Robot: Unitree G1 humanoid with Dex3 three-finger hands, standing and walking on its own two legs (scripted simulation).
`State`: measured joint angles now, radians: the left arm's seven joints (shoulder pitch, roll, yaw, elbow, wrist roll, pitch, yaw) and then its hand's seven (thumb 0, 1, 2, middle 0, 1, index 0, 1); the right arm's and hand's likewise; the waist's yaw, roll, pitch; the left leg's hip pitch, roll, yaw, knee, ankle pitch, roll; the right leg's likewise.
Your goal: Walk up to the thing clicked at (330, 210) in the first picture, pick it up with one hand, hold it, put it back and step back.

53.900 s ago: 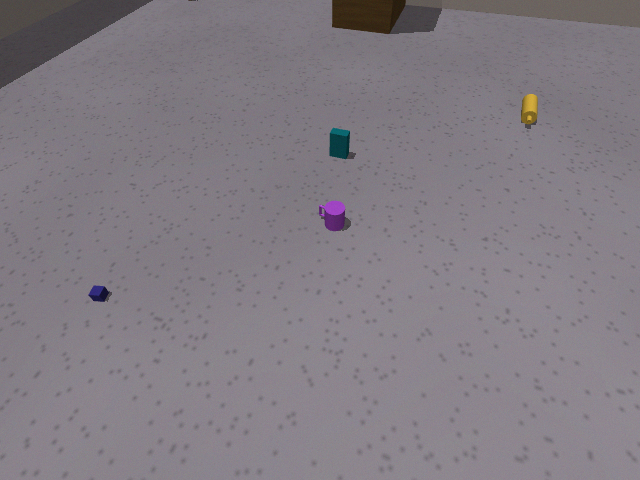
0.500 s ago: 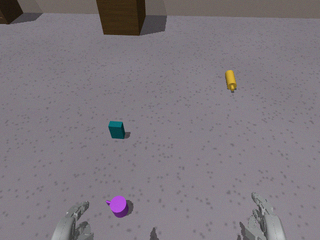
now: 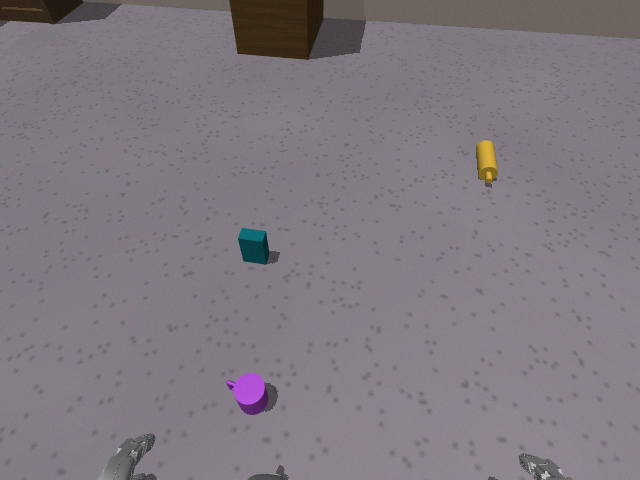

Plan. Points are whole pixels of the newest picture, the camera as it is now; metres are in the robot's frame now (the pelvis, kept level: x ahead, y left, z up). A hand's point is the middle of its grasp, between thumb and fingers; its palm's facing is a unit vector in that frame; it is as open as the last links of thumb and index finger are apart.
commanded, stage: stand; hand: left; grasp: from above
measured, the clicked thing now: (246, 392) +0.43 +0.25 -0.69
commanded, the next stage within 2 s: none
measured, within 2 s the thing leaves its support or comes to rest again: neither
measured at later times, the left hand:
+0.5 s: hand out of the picture +0.03 +0.24 -0.13, palm faces +0.06 -0.94 -0.32, open 7.4 cm
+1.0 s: hand out of the picture +0.03 +0.23 -0.12, palm faces +0.05 -0.94 -0.34, open 7.4 cm
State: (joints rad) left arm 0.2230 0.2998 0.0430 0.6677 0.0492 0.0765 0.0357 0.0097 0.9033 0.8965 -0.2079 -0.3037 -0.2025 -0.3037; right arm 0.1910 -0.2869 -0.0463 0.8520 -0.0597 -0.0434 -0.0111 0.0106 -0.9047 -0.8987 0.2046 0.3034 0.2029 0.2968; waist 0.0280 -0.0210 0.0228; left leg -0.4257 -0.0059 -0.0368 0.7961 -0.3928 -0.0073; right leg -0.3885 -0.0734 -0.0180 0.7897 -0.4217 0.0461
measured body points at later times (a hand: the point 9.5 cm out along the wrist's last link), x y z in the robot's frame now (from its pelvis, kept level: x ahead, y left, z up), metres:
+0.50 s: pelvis +0.00 +0.00 +0.03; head -0.01 +0.01 +0.48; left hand +0.03 +0.29 -0.11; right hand +0.08 -0.27 -0.10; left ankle +0.02 +0.13 -0.71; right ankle +0.00 -0.15 -0.71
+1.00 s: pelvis -0.01 -0.01 +0.04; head -0.01 -0.02 +0.49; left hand +0.03 +0.28 -0.10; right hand +0.06 -0.30 -0.11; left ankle +0.02 +0.13 -0.71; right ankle -0.01 -0.15 -0.71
